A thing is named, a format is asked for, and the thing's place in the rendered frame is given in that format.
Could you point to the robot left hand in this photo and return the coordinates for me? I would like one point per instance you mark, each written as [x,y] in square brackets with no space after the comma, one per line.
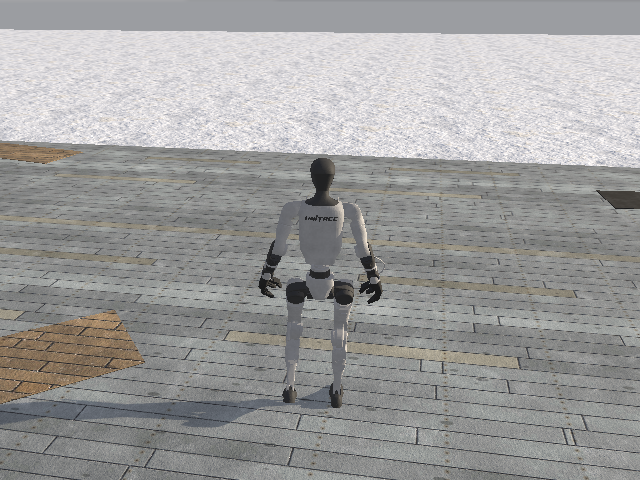
[271,283]

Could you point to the robot right hand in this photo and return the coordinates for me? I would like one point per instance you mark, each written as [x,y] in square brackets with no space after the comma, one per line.
[372,287]

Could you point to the humanoid robot head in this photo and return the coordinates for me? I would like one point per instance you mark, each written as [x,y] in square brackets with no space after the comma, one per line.
[322,174]

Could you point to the robot right upper arm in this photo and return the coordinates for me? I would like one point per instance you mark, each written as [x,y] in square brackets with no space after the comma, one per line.
[353,212]

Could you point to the robot left upper arm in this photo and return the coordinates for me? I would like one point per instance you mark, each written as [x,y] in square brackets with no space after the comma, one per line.
[289,211]

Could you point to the right robot forearm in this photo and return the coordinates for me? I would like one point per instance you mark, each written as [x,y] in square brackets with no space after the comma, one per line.
[370,267]

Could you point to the robot right shin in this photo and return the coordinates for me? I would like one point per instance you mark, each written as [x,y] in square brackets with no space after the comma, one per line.
[338,363]

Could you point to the left robot forearm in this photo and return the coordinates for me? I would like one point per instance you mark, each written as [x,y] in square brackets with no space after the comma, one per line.
[271,264]

